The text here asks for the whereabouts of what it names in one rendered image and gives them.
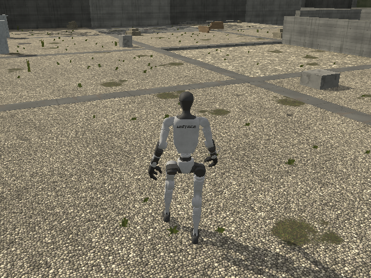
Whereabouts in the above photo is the left robot hand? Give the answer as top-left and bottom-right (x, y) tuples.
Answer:
(148, 165), (162, 180)

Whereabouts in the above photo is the right robot shin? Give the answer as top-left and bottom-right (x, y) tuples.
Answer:
(192, 197), (202, 236)

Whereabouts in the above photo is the right robot forearm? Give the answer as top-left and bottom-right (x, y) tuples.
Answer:
(208, 139), (217, 159)

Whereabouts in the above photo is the left robot upper arm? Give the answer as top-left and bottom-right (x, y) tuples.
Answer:
(158, 116), (174, 149)

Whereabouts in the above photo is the right robot hand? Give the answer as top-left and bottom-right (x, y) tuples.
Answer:
(204, 156), (218, 167)

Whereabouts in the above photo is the right robot upper arm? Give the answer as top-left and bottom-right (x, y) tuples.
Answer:
(198, 117), (214, 148)

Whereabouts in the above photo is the left robot forearm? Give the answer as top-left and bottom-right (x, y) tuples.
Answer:
(150, 141), (163, 167)

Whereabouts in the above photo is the robot torso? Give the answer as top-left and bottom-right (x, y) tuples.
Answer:
(172, 114), (199, 174)

